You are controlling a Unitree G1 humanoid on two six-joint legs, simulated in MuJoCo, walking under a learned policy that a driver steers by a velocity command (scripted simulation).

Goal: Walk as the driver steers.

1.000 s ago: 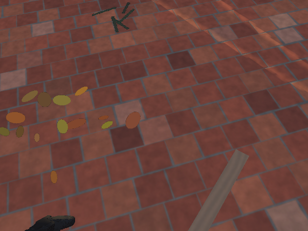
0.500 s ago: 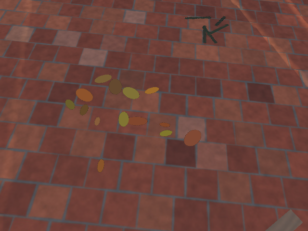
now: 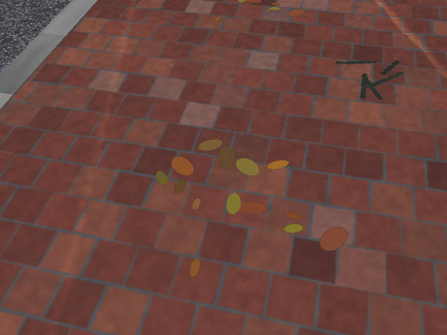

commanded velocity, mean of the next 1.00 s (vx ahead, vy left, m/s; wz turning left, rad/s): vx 0.37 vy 0.00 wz -0.27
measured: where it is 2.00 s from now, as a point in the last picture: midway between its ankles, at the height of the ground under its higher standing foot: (320, 202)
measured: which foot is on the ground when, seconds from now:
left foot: down 0.00-0.68, up 0.70-1.00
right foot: down 0.00-0.24, up 0.26-0.66, down 0.68-1.00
